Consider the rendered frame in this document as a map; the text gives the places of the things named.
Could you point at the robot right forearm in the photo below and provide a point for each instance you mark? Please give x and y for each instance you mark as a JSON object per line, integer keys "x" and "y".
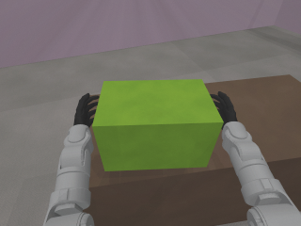
{"x": 259, "y": 186}

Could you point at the robot right upper arm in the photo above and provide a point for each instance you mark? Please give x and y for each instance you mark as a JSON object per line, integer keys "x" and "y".
{"x": 282, "y": 214}

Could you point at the carton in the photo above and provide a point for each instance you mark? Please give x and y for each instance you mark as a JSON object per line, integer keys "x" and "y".
{"x": 156, "y": 124}

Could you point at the left robot hand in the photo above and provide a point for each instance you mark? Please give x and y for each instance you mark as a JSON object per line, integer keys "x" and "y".
{"x": 82, "y": 115}

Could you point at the pedestal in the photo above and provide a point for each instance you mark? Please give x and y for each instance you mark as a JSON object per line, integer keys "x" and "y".
{"x": 270, "y": 110}

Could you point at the robot left upper arm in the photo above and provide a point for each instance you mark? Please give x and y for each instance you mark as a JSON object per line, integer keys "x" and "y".
{"x": 77, "y": 219}

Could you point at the right robot hand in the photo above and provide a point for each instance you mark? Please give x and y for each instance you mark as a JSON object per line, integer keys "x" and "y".
{"x": 226, "y": 108}

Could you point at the robot left forearm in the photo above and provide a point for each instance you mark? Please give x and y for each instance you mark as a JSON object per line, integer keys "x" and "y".
{"x": 72, "y": 194}

